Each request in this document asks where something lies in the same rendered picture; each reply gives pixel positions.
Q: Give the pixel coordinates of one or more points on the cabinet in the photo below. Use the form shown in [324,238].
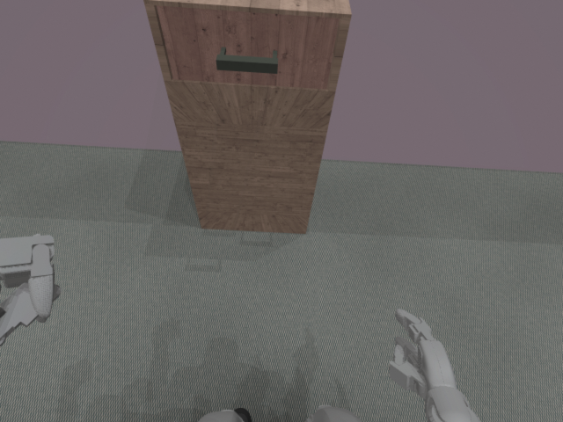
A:
[252,152]

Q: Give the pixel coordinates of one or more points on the handle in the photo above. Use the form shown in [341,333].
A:
[247,63]

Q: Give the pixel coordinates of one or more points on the right robot hand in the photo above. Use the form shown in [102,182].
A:
[428,366]

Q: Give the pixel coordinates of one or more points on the drawer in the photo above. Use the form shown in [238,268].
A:
[194,38]

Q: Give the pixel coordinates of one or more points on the right robot forearm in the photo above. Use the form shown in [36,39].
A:
[446,404]

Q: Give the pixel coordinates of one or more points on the left robot hand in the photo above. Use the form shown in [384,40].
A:
[25,263]

